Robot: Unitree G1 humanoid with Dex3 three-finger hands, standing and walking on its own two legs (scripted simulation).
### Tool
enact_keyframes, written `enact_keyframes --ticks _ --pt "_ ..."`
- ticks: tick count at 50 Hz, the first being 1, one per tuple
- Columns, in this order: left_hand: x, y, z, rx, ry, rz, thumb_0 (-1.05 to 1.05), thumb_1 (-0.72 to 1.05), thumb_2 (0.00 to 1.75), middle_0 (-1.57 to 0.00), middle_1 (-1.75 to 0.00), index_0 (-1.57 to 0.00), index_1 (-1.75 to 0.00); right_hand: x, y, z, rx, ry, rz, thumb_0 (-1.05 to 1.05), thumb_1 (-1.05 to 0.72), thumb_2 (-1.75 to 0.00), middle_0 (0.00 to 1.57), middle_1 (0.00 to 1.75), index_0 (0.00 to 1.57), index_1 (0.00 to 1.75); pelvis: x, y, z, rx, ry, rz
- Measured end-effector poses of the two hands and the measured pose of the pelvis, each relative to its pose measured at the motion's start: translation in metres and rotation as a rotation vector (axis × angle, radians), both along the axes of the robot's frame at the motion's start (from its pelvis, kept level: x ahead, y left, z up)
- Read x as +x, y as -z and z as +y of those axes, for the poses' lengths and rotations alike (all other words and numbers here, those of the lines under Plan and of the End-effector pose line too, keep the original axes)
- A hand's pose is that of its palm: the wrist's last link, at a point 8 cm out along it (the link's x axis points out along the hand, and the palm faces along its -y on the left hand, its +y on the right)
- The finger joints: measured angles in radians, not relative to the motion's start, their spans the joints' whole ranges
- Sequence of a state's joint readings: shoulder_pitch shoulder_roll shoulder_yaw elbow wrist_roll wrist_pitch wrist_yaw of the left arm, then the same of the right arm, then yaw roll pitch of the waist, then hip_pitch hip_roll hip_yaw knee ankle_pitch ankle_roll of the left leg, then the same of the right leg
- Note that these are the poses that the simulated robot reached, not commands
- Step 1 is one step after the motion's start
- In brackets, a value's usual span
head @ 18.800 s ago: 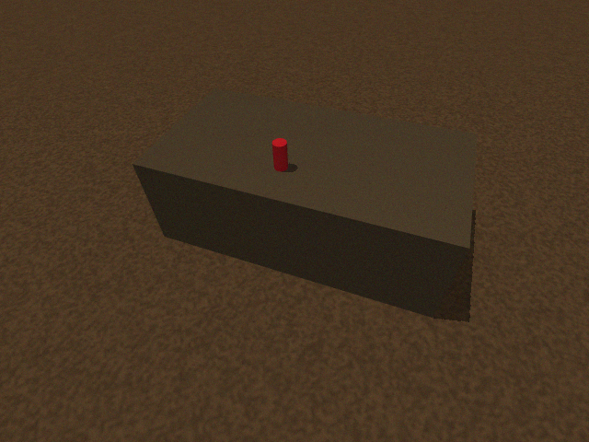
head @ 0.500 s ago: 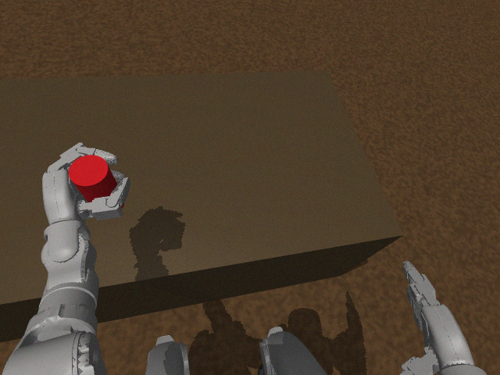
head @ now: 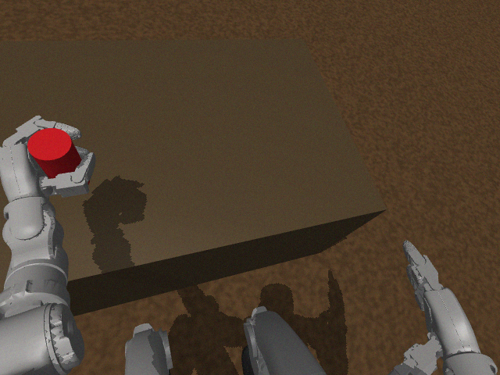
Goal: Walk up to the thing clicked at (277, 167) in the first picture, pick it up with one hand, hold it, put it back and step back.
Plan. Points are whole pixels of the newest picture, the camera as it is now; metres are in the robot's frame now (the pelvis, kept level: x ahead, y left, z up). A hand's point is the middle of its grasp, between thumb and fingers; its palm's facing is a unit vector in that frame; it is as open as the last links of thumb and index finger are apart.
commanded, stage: crouch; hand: left
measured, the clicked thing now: (62, 164) +0.49 +0.21 -0.02
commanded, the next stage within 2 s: lower in 0.14 s
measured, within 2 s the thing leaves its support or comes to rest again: rests again in 1.58 s
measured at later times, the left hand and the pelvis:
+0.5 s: hand (78, 164) +0.51 +0.19 -0.06, palm faces +0.16 -0.99 -0.02, open 6.9 cm; pelvis +0.00 +0.00 -0.02, yaw -1 degrees
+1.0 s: hand (87, 172) +0.52 +0.19 -0.10, palm faces +0.15 -0.99 -0.04, open 6.9 cm; pelvis +0.00 +0.00 -0.05, yaw -2 degrees
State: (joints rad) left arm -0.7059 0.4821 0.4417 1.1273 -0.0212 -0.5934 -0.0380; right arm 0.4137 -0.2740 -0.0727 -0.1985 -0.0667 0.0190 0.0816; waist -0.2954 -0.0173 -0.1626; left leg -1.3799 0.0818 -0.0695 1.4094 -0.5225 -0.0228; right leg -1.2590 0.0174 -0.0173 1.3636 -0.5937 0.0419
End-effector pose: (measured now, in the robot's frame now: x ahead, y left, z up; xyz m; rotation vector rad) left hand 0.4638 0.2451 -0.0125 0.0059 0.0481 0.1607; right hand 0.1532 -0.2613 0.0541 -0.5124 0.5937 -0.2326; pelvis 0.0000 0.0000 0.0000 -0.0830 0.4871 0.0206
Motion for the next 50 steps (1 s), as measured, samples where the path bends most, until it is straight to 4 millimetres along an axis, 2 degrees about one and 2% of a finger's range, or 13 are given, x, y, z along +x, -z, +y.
enact_keyframes --ticks 16,33,50 --pt "0.015 0.015 0.000 0.008 -0.002 0.021 -0.01 -0.07 1.17 -0.88 -1.09 -0.95 -1.09 0.004 0.002 0.002 -0.011 -0.007 -0.013 -0.01 0.52 -0.06 0.06 0.05 0.06 0.05 0.001 0.010 -0.002 -0.004 0.003 0.029" --pt "0.025 0.061 -0.001 0.011 0.000 0.033 -0.01 -0.07 1.17 -0.88 -1.09 -0.95 -1.09 0.007 0.004 0.001 -0.084 -0.034 -0.012 -0.01 0.52 -0.06 0.06 0.05 0.06 0.05 -0.001 0.032 -0.003 -0.015 0.010 0.076" --pt "0.031 0.084 -0.003 0.026 0.009 0.050 -0.01 -0.07 1.17 -0.87 -1.09 -0.94 -1.10 0.004 0.007 0.005 -0.119 -0.039 -0.017 -0.01 0.52 -0.06 0.06 0.05 0.06 0.05 -0.005 0.048 -0.001 -0.027 0.012 0.098"
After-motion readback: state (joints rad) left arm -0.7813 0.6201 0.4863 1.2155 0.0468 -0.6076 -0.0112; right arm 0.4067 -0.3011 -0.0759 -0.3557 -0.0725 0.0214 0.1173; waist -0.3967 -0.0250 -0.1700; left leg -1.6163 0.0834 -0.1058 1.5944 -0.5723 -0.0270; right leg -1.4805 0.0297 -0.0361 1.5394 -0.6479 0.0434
